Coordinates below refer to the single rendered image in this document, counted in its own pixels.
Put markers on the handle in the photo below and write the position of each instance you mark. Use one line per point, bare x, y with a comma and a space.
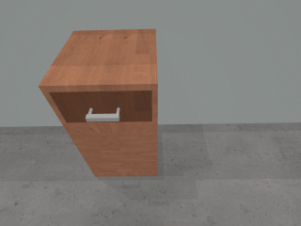
102, 117

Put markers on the cabinet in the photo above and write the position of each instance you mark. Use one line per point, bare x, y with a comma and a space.
110, 60

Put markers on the drawer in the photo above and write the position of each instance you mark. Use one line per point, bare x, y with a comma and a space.
134, 105

